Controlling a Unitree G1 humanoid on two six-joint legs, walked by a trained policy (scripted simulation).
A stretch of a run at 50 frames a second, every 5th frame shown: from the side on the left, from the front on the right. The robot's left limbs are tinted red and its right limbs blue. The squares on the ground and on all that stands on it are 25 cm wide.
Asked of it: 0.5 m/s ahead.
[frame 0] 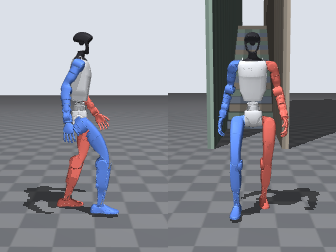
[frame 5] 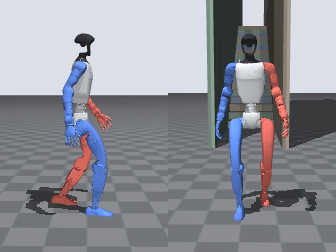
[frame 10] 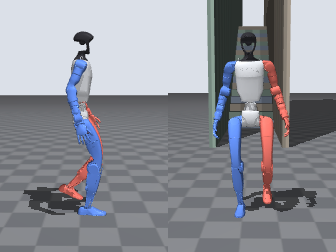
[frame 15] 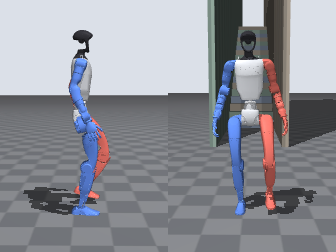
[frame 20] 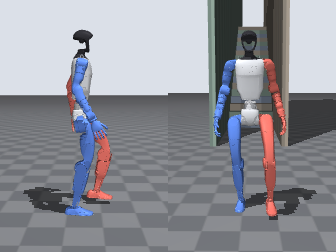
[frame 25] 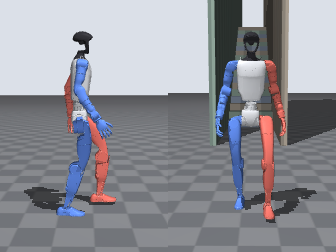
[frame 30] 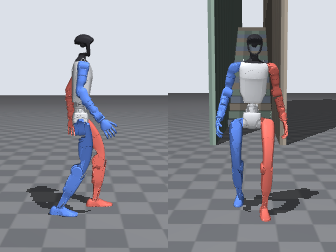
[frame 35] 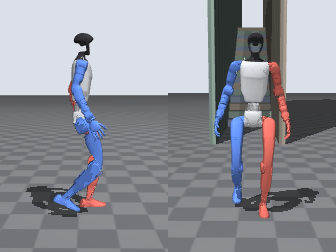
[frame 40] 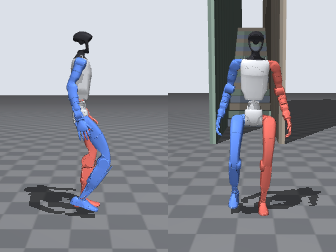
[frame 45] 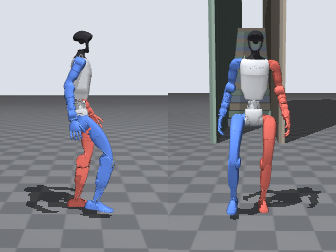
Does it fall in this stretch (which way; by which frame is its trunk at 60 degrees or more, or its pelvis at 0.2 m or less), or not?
no
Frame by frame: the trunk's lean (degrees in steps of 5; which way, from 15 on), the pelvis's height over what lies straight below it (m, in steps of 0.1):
0: 5, 0.8
5: 5, 0.8
10: 5, 0.8
15: 5, 0.8
20: 5, 0.8
25: 5, 0.8
30: 5, 0.8
35: 5, 0.8
40: 5, 0.8
45: 5, 0.8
